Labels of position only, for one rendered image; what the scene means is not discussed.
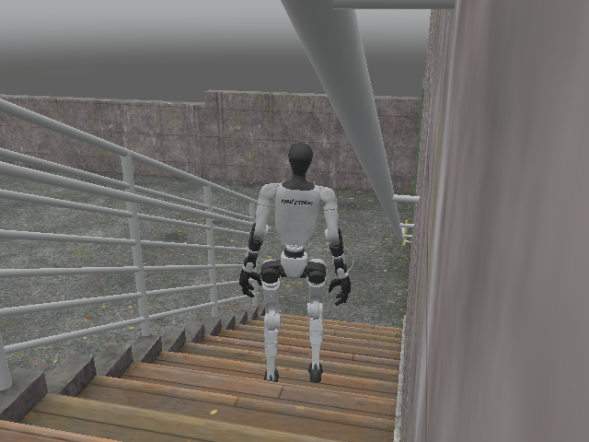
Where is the robot thigh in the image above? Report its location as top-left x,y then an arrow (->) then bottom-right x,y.
306,259 -> 326,320
260,259 -> 281,331

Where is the left robot upper arm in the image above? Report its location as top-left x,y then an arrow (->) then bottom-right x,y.
253,183 -> 279,238

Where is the robot right hand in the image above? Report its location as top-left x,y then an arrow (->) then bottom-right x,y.
329,276 -> 351,306

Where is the robot right thigh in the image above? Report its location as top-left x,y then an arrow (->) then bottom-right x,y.
306,259 -> 326,320

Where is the right robot upper arm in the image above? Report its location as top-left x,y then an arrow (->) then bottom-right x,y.
318,186 -> 340,242

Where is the left robot forearm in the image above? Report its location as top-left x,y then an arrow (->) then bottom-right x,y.
242,223 -> 263,273

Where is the robot left hand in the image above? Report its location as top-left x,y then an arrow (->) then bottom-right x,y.
239,269 -> 262,297

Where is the robot left thigh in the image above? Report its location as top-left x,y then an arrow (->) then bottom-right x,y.
260,259 -> 281,331

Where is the right robot forearm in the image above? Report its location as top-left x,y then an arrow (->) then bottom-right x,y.
329,228 -> 349,279

